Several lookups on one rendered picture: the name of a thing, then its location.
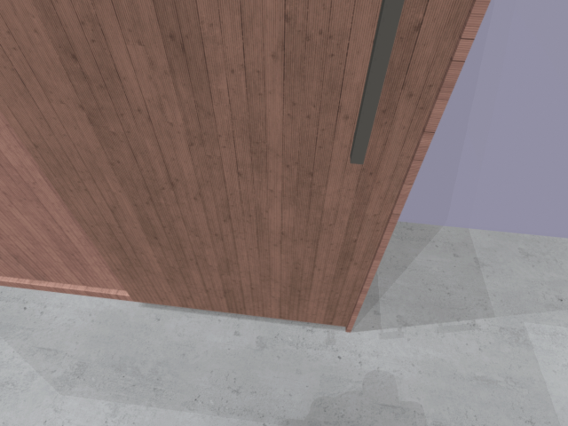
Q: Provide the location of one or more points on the handle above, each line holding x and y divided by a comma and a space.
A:
380, 56

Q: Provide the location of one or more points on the wardrobe door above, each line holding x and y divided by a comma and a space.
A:
204, 146
40, 239

